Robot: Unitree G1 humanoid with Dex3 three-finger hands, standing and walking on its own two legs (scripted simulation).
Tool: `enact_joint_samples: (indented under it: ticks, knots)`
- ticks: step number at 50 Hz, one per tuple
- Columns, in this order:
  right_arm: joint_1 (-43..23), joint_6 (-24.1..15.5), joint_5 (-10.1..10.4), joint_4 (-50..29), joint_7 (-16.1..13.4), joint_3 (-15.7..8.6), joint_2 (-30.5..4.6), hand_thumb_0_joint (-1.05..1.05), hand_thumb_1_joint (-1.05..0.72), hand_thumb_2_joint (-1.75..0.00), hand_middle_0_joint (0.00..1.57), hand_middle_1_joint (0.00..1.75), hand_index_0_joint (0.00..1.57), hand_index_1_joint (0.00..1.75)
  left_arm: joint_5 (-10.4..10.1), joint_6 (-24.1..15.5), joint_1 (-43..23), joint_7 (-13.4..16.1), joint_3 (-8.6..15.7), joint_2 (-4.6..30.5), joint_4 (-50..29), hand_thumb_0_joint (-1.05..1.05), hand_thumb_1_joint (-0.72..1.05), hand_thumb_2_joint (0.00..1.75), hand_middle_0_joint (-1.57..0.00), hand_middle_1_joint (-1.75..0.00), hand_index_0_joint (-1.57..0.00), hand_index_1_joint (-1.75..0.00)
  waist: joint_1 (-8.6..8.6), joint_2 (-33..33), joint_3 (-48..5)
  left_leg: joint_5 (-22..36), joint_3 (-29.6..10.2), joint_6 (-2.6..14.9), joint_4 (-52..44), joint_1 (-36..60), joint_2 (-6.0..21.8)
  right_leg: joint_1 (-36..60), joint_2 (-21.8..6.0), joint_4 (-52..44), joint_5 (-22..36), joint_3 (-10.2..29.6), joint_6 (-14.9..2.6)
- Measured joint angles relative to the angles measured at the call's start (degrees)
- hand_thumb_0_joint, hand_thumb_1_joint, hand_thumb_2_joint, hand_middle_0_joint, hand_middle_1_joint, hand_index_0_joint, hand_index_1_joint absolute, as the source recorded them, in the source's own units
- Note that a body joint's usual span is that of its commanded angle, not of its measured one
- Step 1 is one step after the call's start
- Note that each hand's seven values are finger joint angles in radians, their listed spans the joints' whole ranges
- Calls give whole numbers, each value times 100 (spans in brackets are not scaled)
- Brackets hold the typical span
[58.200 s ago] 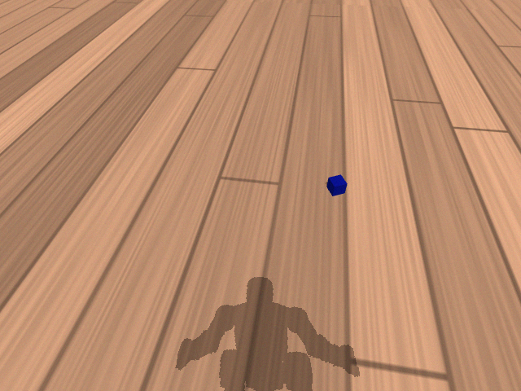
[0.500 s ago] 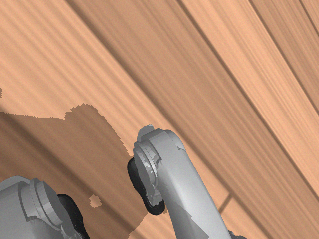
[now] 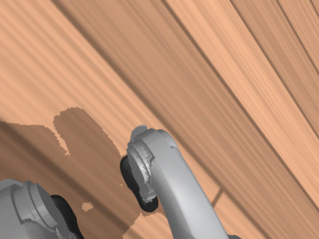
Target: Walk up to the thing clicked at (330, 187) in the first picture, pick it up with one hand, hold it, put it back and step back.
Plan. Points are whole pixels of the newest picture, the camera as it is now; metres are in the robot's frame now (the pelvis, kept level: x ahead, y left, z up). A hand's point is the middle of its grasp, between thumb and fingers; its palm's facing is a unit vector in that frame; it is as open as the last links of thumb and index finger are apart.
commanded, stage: rest palm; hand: left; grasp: from above
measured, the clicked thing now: out of the picture +0.52 +0.30 -0.29
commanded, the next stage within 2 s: close in 1.18 s
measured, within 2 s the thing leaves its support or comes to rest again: neither
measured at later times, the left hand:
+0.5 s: hand out of the picture +0.50 +0.29 -0.24, palm faces -0.24 -0.37 -0.90, open 14.0 cm
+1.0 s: hand out of the picture +0.50 +0.29 -0.26, palm faces -0.26 -0.37 -0.89, open 14.2 cm
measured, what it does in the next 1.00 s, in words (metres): stands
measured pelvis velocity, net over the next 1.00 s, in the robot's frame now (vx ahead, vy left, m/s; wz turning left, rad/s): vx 0.00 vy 0.00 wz -0.04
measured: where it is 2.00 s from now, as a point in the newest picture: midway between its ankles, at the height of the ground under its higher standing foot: (110, 213)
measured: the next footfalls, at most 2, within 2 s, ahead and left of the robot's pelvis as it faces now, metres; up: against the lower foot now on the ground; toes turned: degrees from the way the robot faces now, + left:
none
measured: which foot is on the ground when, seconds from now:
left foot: down 0.00-1.00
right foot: down 0.00-1.00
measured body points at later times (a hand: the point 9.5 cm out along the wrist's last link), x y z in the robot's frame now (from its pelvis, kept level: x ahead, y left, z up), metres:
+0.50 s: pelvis +0.01 +0.00 +0.01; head +0.33 +0.09 +0.31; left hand +0.51 +0.30 -0.19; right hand -0.02 -0.23 -0.04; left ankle +0.07 +0.13 -0.30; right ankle +0.12 -0.11 -0.30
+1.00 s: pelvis +0.00 +0.00 +0.01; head +0.33 +0.10 +0.30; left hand +0.51 +0.30 -0.21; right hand -0.01 -0.23 -0.03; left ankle +0.07 +0.13 -0.30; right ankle +0.12 -0.11 -0.30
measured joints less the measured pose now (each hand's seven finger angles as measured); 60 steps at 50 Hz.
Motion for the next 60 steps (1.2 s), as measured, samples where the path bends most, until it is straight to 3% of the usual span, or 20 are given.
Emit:
enact_joint_samples:
  ticks: [11,15,29,40,60]
  knots:
    - [40,-39,-116,-120,136,160,-142,0,-95,-92,19,30,20,30,-111,69,-178,414,238,236,-214,0,-56,97,-19,-96,-16,-100,-168,-180,173,-118,-109,-81,-72,51,9,44,15,-107,-78,-93,-57]
    - [7,0,-99,-216,186,175,-175,0,-95,-92,19,30,20,30,-214,152,-238,377,283,329,-248,0,-57,98,-18,-98,-15,-101,-200,-143,215,-178,-136,-81,-70,74,30,63,36,-129,-112,-114,-53]
    - [-150,62,-72,-368,149,303,-148,1,-96,-92,19,30,19,30,-372,181,-63,139,72,358,-264,0,-57,98,-15,-101,-13,-104,-174,-163,279,-106,-160,-54,-28,68,31,79,50,-123,-28,-132,-27]
    - [-180,34,-73,-362,53,365,-153,1,-95,-92,19,30,19,30,-284,21,-21,126,-68,381,-278,0,-58,101,-14,-100,-11,-104,-146,-218,333,-93,-195,-35,-17,58,13,116,48,-154,-20,-161,-4]
    - [-163,53,-80,-547,31,455,-241,1,-95,-92,19,30,20,30,-200,-40,14,87,-63,536,-389,0,-58,101,-13,-100,-10,-103,-188,-335,429,-139,-231,-28,-11,92,35,155,73,-186,-36,-188,8]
